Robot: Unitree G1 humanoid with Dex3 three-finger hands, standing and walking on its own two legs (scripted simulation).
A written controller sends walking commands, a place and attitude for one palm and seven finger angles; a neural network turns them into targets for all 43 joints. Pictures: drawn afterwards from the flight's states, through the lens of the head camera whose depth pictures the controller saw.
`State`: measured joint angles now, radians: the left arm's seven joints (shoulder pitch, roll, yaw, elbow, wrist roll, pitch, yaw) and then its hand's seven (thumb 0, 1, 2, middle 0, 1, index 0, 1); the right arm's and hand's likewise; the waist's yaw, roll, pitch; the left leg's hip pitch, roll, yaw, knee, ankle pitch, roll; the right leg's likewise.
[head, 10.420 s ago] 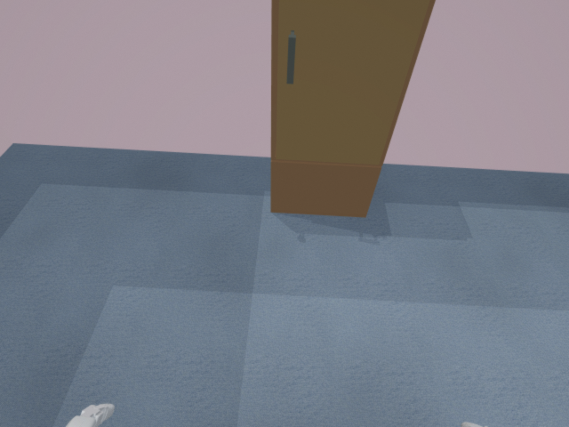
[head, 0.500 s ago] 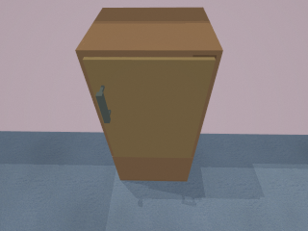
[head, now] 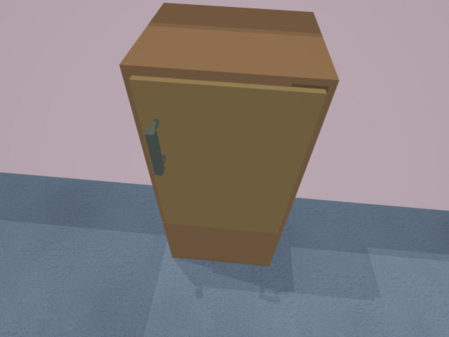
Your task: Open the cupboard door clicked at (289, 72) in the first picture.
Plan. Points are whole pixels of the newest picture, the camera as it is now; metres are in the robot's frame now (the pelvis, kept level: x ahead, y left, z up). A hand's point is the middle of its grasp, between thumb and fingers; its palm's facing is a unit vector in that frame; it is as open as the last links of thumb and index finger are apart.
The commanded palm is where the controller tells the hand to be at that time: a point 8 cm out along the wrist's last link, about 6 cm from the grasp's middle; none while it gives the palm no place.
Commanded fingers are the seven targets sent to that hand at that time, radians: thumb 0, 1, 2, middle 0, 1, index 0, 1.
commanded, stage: look again from close up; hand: left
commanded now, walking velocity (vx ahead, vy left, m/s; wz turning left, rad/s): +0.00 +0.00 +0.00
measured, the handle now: (157, 147) +0.53 +0.21 +0.00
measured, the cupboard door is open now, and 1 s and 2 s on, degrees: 0 0 0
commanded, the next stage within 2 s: raise the hand with hooked fingers in 0.52 s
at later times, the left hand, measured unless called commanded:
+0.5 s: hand out of the picture +0.03 +0.24 -0.18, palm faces -0.01 -0.97 -0.24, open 7.4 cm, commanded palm none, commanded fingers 0.00 0.90 0.90 -0.20 -0.30 -0.20 -0.30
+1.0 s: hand (108, 311) +0.17 +0.22 -0.06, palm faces +0.00 -1.00 -0.05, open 8.3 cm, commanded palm +0.14 +0.29 -0.05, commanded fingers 0.00 0.43 0.70 -0.23 -0.60 -0.23 -0.60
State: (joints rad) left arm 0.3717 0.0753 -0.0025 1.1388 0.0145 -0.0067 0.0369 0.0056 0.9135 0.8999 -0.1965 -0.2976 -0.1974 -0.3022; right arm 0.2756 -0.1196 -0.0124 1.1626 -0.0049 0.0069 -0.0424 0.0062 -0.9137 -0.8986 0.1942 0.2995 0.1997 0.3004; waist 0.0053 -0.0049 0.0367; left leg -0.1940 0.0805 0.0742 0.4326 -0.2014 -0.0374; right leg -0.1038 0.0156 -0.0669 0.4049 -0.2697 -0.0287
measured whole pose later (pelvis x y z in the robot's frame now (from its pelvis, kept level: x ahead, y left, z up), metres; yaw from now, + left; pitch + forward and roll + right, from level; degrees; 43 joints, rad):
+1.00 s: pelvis -0.02 +0.00 -0.07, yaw +1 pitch +12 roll +0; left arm 0.35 0.25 0.27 0.30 -0.27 -0.54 -0.43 0.00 0.66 0.79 -0.21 -0.46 -0.22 -0.46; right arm 0.12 -0.25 -0.07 0.57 0.03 -0.26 -0.01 0.01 -0.90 -0.90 0.20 0.30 0.20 0.30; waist -0.01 -0.05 -0.11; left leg -0.77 0.05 0.03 0.99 -0.42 -0.02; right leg -0.70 -0.02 -0.07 1.01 -0.52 -0.03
